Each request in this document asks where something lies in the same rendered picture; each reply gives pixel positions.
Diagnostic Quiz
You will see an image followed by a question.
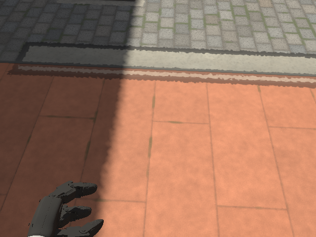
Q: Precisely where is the left robot hand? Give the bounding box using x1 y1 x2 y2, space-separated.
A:
27 181 104 237

